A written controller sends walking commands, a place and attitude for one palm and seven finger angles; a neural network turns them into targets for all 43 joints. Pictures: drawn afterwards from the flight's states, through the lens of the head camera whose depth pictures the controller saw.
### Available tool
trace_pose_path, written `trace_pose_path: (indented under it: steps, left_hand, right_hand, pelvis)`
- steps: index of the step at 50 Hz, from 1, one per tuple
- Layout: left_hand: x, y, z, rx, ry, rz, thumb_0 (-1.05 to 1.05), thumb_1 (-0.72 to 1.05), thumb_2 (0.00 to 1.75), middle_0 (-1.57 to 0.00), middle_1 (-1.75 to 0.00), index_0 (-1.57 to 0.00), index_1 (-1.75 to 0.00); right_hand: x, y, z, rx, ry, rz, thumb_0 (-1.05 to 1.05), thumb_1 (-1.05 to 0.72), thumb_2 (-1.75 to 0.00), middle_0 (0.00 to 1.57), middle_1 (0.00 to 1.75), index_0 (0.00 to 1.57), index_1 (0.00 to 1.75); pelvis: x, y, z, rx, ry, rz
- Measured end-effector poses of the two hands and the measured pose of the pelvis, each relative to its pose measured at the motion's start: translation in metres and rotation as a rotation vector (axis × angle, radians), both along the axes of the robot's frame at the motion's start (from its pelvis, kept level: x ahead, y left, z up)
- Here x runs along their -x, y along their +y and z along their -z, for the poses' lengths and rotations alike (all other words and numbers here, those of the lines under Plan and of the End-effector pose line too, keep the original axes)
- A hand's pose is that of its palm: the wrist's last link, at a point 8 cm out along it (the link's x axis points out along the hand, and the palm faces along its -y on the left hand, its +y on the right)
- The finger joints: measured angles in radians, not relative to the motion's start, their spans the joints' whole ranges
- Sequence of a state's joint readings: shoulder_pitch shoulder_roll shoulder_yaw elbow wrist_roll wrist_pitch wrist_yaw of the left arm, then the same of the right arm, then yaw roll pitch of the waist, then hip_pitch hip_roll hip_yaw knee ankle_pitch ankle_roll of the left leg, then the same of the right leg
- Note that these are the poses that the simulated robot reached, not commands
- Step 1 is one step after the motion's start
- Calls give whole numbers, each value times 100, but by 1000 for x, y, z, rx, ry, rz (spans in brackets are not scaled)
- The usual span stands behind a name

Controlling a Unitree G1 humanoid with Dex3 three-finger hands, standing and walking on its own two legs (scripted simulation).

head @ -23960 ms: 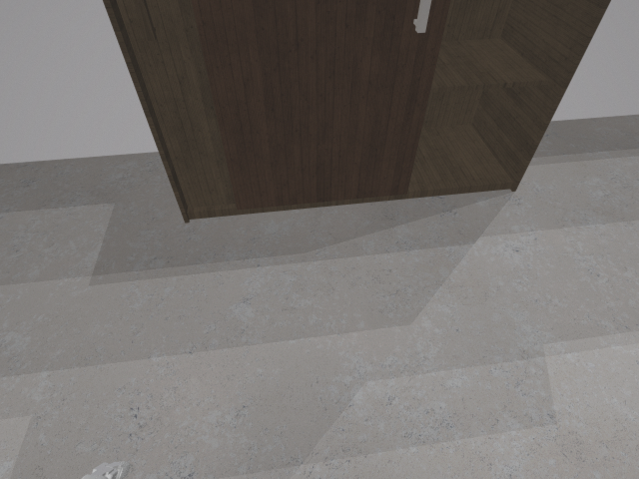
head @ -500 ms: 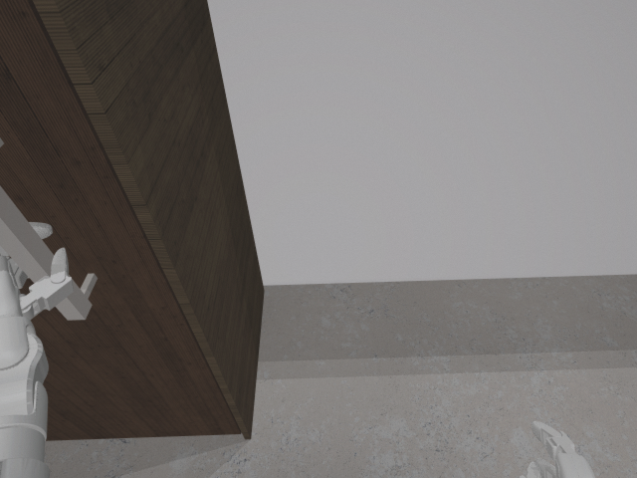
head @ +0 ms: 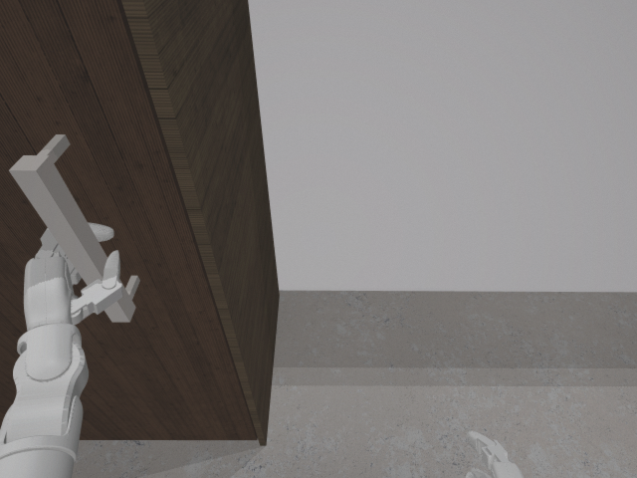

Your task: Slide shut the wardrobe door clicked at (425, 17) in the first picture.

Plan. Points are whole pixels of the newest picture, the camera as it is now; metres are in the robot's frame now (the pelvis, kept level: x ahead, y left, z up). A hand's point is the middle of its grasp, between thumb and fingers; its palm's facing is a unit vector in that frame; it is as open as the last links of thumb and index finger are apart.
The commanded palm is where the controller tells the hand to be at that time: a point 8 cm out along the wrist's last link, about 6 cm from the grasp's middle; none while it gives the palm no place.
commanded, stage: stop walking and hold the door there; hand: left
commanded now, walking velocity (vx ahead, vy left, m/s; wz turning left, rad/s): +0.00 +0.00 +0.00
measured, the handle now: (94, 239) +0.34 +0.31 +0.14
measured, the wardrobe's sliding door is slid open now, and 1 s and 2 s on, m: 0.00 0.00 0.00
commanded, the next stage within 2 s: loosen the grip on the handle in 1.56 s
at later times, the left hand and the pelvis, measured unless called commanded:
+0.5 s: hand (106, 284) +0.30 +0.29 +0.11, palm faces +0.40 -0.87 -0.29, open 6.0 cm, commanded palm +0.26 +0.33 +0.11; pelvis -0.01 +0.02 -0.01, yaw +3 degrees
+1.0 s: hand (105, 284) +0.30 +0.28 +0.11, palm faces +0.27 -0.95 -0.17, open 5.9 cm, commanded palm +0.26 +0.32 +0.11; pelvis -0.06 +0.08 -0.01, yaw +1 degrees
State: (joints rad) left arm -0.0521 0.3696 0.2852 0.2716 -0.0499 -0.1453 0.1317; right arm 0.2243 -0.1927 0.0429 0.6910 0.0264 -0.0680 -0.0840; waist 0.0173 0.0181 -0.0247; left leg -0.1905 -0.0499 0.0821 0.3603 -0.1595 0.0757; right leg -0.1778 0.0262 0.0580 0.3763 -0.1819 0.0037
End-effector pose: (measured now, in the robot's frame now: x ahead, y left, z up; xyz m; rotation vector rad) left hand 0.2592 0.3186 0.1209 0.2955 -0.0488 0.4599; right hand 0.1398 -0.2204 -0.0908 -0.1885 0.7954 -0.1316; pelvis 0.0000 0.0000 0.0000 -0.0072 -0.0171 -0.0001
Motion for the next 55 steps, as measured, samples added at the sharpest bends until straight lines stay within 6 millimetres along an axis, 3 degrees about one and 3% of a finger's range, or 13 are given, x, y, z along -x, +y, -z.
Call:
trace_pose_path:
  steps: [6,11,19,24,29,34,40,44,49,55]
  left_hand:
    - [0,0,0,-3,-3,3,-10,61,80,-46,-140,-37,-140]
    - [0,0,0,-8,-2,-2,-11,61,80,-46,-140,-37,-140]
    - [0,2,0,-32,0,6,-12,60,79,-46,-141,-37,-140]
    - [-1,5,2,-30,-17,48,-14,60,78,-46,-141,-38,-140]
    - [-3,11,4,-15,-39,121,-14,60,77,-46,-141,-40,-140]
    - [-5,13,7,45,-73,188,-11,61,78,-46,-141,-40,-140]
    - [-5,11,7,115,-75,208,-7,66,78,-46,-141,-37,-140]
    - [-4,11,6,110,-58,213,-7,66,76,-46,-141,-36,-140]
    - [-4,11,4,96,-30,203,-7,66,75,-46,-141,-36,-140]
    - [-3,9,3,99,-18,178,-6,67,76,-45,-141,-35,-140]
  right_hand:
    - [-22,-10,-12,31,-48,-1,1,-90,-90,20,30,21,30]
    - [-29,-21,-18,52,-60,12,1,-90,-90,20,30,21,30]
    - [-19,-36,-8,68,-14,39,1,-91,-90,20,30,21,30]
    - [-4,-31,0,89,40,44,1,-91,-90,20,29,21,30]
    - [13,-6,6,110,72,42,1,-91,-90,20,29,20,30]
    - [30,42,13,68,77,44,1,-91,-90,20,29,20,30]
    - [51,107,14,-41,95,-27,1,-91,-90,20,29,20,30]
    - [58,126,16,-80,95,-66,1,-90,-90,20,30,21,30]
    - [61,115,19,-73,85,-65,1,-90,-90,21,30,21,30]
    - [61,75,15,0,83,-26,1,-90,-90,21,30,21,30]
  pelvis:
    - [-4,0,-1,3,4,0]
    - [-7,-3,-1,6,8,-2]
    - [0,0,3,26,10,-17]
    - [10,14,6,16,8,-37]
    - [28,42,9,-17,2,-89]
    - [46,73,12,-29,-8,-53]
    - [53,84,5,0,-8,-21]
    - [57,84,5,2,-6,-7]
    - [64,82,5,10,-18,-7]
    - [60,74,5,6,-10,-13]
